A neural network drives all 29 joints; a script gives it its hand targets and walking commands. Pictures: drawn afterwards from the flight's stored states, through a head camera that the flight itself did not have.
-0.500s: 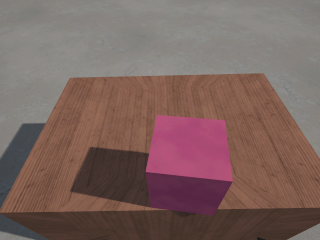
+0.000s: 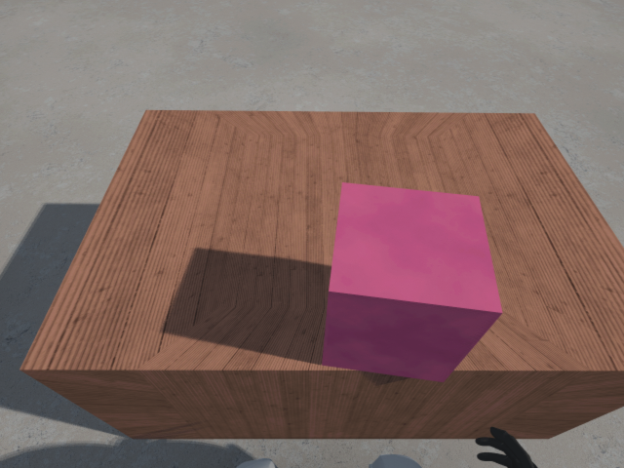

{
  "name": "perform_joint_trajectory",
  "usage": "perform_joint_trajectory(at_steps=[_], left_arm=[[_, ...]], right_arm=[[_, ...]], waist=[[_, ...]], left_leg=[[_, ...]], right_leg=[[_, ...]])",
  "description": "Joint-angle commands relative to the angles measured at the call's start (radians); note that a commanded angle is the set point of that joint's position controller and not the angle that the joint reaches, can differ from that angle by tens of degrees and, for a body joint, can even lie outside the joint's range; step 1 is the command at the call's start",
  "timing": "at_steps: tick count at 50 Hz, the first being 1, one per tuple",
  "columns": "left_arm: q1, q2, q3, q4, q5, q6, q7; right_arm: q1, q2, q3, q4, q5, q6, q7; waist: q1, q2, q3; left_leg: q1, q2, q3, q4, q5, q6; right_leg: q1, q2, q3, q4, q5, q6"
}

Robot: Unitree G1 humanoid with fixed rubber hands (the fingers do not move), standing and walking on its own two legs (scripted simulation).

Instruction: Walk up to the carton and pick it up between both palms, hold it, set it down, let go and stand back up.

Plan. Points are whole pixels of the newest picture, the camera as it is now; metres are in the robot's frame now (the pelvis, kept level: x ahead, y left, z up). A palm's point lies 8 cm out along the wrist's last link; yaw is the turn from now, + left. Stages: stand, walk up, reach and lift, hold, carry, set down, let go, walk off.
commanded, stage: walk up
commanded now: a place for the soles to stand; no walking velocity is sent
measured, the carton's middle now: (394, 286) +0.40 -0.12 -0.06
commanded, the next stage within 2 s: reach and lift in 1.84 s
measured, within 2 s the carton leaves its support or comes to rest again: neither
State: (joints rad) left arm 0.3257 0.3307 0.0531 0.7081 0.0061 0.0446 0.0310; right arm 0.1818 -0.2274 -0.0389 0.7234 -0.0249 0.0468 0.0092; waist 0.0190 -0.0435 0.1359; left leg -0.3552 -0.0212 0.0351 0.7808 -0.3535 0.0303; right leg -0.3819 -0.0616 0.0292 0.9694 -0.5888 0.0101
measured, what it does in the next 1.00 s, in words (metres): steps on the spot, turning right: right foot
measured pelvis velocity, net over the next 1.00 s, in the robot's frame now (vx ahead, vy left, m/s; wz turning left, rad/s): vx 0.00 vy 0.02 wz -0.28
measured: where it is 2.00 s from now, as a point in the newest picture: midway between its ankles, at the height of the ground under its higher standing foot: outside the picture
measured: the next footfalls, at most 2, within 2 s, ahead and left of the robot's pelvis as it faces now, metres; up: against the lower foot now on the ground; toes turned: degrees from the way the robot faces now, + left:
right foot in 0.12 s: +0.03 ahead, -0.12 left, +0.00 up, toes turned -9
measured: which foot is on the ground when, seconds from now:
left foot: down 0.00-1.00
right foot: up 0.00-0.10, down 0.12-1.00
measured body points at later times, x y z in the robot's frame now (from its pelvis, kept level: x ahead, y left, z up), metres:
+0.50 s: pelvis -0.01 +0.01 +0.02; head -0.01 +0.01 +0.47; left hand +0.12 +0.27 -0.08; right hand +0.07 -0.26 -0.09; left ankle +0.04 +0.11 -0.71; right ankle -0.01 -0.11 -0.71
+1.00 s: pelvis +0.00 +0.02 +0.01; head +0.00 +0.00 +0.46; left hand +0.17 +0.25 -0.08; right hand +0.05 -0.27 -0.10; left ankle +0.04 +0.11 -0.71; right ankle -0.01 -0.11 -0.71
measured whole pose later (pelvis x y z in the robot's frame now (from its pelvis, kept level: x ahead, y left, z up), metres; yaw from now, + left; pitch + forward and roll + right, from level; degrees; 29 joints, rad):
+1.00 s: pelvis +0.00 +0.02 +0.01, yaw -16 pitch -3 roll +1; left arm 0.34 0.26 0.03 0.61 0.01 0.00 0.00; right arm 0.23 -0.28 -0.02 0.70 -0.02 0.03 0.00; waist -0.01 0.02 0.05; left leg -0.29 0.07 0.23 0.69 -0.35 0.04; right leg -0.32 0.10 0.23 0.73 -0.35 0.02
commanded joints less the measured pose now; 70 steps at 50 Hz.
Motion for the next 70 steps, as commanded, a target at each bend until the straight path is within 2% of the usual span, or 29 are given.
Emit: perform_joint_trajectory(at_steps=[1, 3, 5, 6, 7, 8, 9, 10, 12, 14, 15, 21, 28, 30, 33, 38, 41, 42, 46, 51, 55, 57, 59, 61, 64, 66, 67, 69, 70], left_arm=[[0.101, 0.095, 0.04, -0.086, 0.011, -0.037, 0.007], [0.095, 0.085, 0.038, -0.094, 0.012, -0.041, 0.003], [0.151, 0.07, 0.039, -0.087, 0.01, -0.057, -0.003], [0.185, 0.077, 0.04, -0.074, 0.008, -0.067, -0.01], [0.132, 0.149, 0.063, -0.104, 0.013, -0.071, -0.013], [0.067, 0.229, 0.082, -0.105, 0.0, -0.067, -0.018], [-0.02, 0.191, 0.068, -0.114, 0.007, -0.067, -0.02], [-0.054, 0.146, 0.048, -0.119, 0.0, -0.07, -0.021], [-0.014, 0.093, 0.027, -0.123, -0.004, -0.073, -0.023], [0.056, 0.058, 0.023, -0.116, -0.005, -0.065, -0.031], [0.086, 0.047, 0.024, -0.109, -0.001, -0.062, -0.029], [0.069, 0.08, 0.031, -0.142, -0.001, -0.082, -0.031], [0.036, 0.09, 0.035, -0.162, 0.004, -0.074, -0.03], [0.048, 0.081, 0.033, -0.169, 0.003, -0.075, -0.029], [0.057, 0.068, 0.034, -0.175, 0.004, -0.07, -0.029], [0.03, 0.128, 0.048, -0.195, 0.003, -0.071, -0.028], [0.003, 0.095, 0.033, -0.198, 0.0, -0.067, -0.025], [0.017, 0.08, 0.032, -0.195, 0.002, -0.069, -0.025], [0.048, 0.079, 0.033, -0.202, 0.009, -0.066, -0.024], [0.027, 0.113, 0.043, -0.215, 0.004, -0.062, -0.025], [-0.007, 0.141, 0.049, -0.22, 0.005, -0.054, -0.023], [-0.021, 0.123, 0.038, -0.215, 0.005, -0.053, -0.024], [-0.001, 0.078, 0.025, -0.221, 0.007, -0.051, -0.024], [0.026, 0.065, 0.034, -0.217, 0.015, -0.049, -0.022], [0.033, 0.086, 0.042, -0.206, 0.014, -0.063, -0.029], [0.008, 0.153, 0.062, -0.213, 0.002, -0.062, -0.032], [-0.014, 0.169, 0.061, -0.206, 0.001, -0.059, -0.031], [-0.039, 0.142, 0.05, -0.204, 0.004, -0.049, -0.025], [-0.045, 0.111, 0.041, -0.208, 0.001, -0.048, -0.024]], right_arm=[[-0.046, -0.211, -0.049, -0.12, -0.016, -0.027, -0.026], [-0.065, -0.21, -0.041, -0.122, -0.013, -0.026, -0.026], [-0.12, -0.201, -0.032, -0.121, -0.01, -0.021, -0.023], [-0.12, -0.185, -0.021, -0.121, -0.002, -0.018, -0.017], [-0.099, -0.144, -0.012, -0.138, 0.023, -0.017, -0.01], [-0.085, -0.163, -0.028, -0.13, 0.021, -0.01, -0.017], [-0.037, -0.154, -0.029, -0.104, 0.011, -0.01, -0.016], [-0.023, -0.151, -0.023, -0.085, 0.009, -0.024, -0.009], [-0.005, -0.177, -0.029, -0.071, 0.008, -0.056, -0.005], [-0.01, -0.226, -0.04, -0.073, 0.009, -0.071, -0.007], [-0.032, -0.218, -0.037, -0.065, 0.011, -0.069, -0.011], [-0.068, -0.189, -0.02, -0.092, 0.011, -0.044, -0.008], [-0.003, -0.193, -0.025, -0.097, 0.013, -0.05, -0.006], [-0.021, -0.211, -0.027, -0.102, 0.014, -0.052, -0.009], [-0.022, -0.217, -0.026, -0.107, 0.012, -0.05, -0.014], [0.003, -0.194, -0.023, -0.125, 0.011, -0.039, -0.007], [0.033, -0.208, -0.026, -0.124, 0.011, -0.047, -0.008], [0.019, -0.227, -0.03, -0.127, 0.008, -0.051, -0.011], [0.023, -0.247, -0.03, -0.133, 0.008, -0.046, -0.016], [-0.017, -0.226, -0.025, -0.151, 0.012, -0.018, -0.011], [0.031, -0.207, -0.024, -0.155, 0.012, -0.016, -0.007], [0.074, -0.22, -0.031, -0.147, 0.007, -0.033, -0.011], [0.092, -0.262, -0.043, -0.129, 0.007, -0.047, -0.018], [0.063, -0.274, -0.039, -0.129, 0.002, -0.051, -0.023], [-0.009, -0.253, -0.02, -0.147, 0.015, -0.037, -0.015], [-0.007, -0.218, -0.012, -0.166, 0.02, -0.016, -0.008], [0.027, -0.194, -0.007, -0.16, 0.018, -0.012, -0.006], [0.071, -0.204, -0.017, -0.141, 0.009, -0.023, -0.007], [0.102, -0.218, -0.016, -0.133, 0.011, -0.033, -0.008]], waist=[[-0.02, 0.2, -0.132], [-0.022, 0.211, -0.124], [0.03, 0.179, -0.138], [0.044, 0.108, -0.132], [0.018, -0.048, -0.104], [0.007, -0.109, -0.046], [-0.044, -0.093, -0.008], [-0.067, -0.068, 0.004], [-0.063, -0.036, -0.084], [-0.027, 0.039, -0.135], [-0.002, 0.04, -0.135], [-0.004, 0.089, -0.098], [-0.032, 0.01, -0.111], [-0.017, 0.066, -0.135], [-0.011, 0.039, -0.113], [-0.02, -0.014, -0.119], [-0.049, -0.003, -0.139], [-0.027, 0.054, -0.154], [-0.02, 0.053, -0.17], [-0.019, 0.052, -0.101], [-0.039, -0.084, -0.116], [-0.058, -0.013, -0.124], [-0.055, 0.068, -0.136], [-0.033, 0.096, -0.151], [0.0, 0.084, -0.118], [-0.013, -0.033, -0.081], [-0.021, -0.072, -0.096], [-0.045, -0.053, -0.107], [-0.05, -0.029, -0.125]], left_leg=[[0.089, 0.35, -0.453, -0.426, 0.074, 0.226], [0.083, 0.349, -0.406, -0.394, 0.126, 0.213], [-0.004, 0.3, -0.286, -0.306, 0.181, 0.147], [-0.069, 0.241, -0.202, -0.225, 0.108, 0.085], [-0.166, 0.126, -0.097, -0.079, -0.035, 0.003], [-0.073, 0.032, -0.047, 0.021, -0.157, -0.027], [0.062, 0.067, -0.091, 0.02, -0.081, -0.031], [0.102, 0.072, -0.097, -0.088, 0.005, -0.028], [0.222, 0.125, -0.16, -0.286, 0.132, 0.003], [0.186, 0.26, -0.347, -0.433, -0.069, 0.068], [0.152, 0.295, -0.371, -0.453, -0.067, 0.098], [0.093, 0.156, -0.099, -0.363, -0.03, 0.021], [0.167, 0.183, -0.084, -0.354, -0.043, 0.03], [0.169, 0.21, -0.089, -0.373, -0.082, 0.048], [0.122, 0.25, -0.087, -0.385, -0.082, 0.075], [0.201, 0.139, -0.016, -0.252, -0.005, 0.017], [0.255, 0.19, -0.059, -0.307, 0.043, 0.041], [0.27, 0.225, -0.064, -0.32, 0.066, 0.06], [0.205, 0.302, -0.049, -0.319, 0.163, 0.104], [0.149, 0.212, 0.031, -0.243, 0.103, 0.06], [0.222, 0.129, -0.001, -0.185, 0.02, 0.02], [0.303, 0.176, -0.048, -0.269, 0.009, 0.048], [0.259, 0.353, -0.146, -0.404, -0.011, 0.136], [0.198, 0.433, -0.145, -0.411, 0.093, 0.194], [0.066, 0.325, 0.023, -0.303, 0.15, 0.092], [0.087, 0.142, 0.064, -0.15, 0.012, 0.01], [0.123, 0.11, 0.044, -0.14, -0.045, -0.005], [0.232, 0.121, -0.009, -0.223, -0.037, 0.009], [0.285, 0.153, -0.025, -0.27, -0.015, 0.024]], right_leg=[[-0.071, 0.015, 0.06, 0.051, -0.021, 0.005], [-0.021, 0.012, 0.063, -0.083, 0.019, 0.009], [0.149, 0.009, 0.05, -0.342, 0.218, -0.013], [0.229, -0.001, 0.118, -0.499, 0.28, -0.043], [0.188, -0.133, 0.387, -0.61, 0.171, -0.11], [-0.025, -0.228, 0.567, -0.683, 0.04, -0.213], [-0.152, -0.226, 0.544, -0.676, 0.019, -0.233], [-0.138, -0.16, 0.426, -0.639, 0.165, -0.181], [-0.117, -0.05, 0.246, -0.518, 0.327, -0.072], [-0.026, 0.068, 0.123, -0.358, 0.266, -0.021], [0.019, 0.069, 0.112, -0.339, 0.256, -0.018], [0.034, 0.018, 0.237, -0.479, 0.325, -0.058], [-0.048, 0.044, 0.252, -0.484, 0.258, -0.053], [-0.039, 0.053, 0.233, -0.446, 0.283, -0.043], [-0.011, 0.071, 0.196, -0.397, 0.324, -0.042], [-0.119, 0.009, 0.39, -0.518, 0.269, -0.092], [-0.12, 0.058, 0.313, -0.445, 0.348, -0.061], [-0.109, 0.073, 0.278, -0.409, 0.395, -0.046], [-0.019, 0.091, 0.201, -0.304, 0.432, -0.035], [-0.054, 0.055, 0.31, -0.376, 0.476, -0.071], [-0.152, 0.019, 0.477, -0.511, 0.314, -0.116], [-0.206, 0.059, 0.395, -0.439, 0.318, -0.085], [-0.153, 0.139, 0.205, -0.221, 0.312, -0.019], [-0.072, 0.117, 0.15, -0.169, 0.203, -0.011], [0.074, 0.069, 0.212, -0.337, 0.404, -0.051], [-0.056, -0.008, 0.457, -0.474, 0.401, -0.131], [-0.087, -0.036, 0.537, -0.535, 0.309, -0.165], [-0.151, -0.014, 0.526, -0.538, 0.252, -0.141], [-0.16, 0.024, 0.443, -0.518, 0.231, -0.109]])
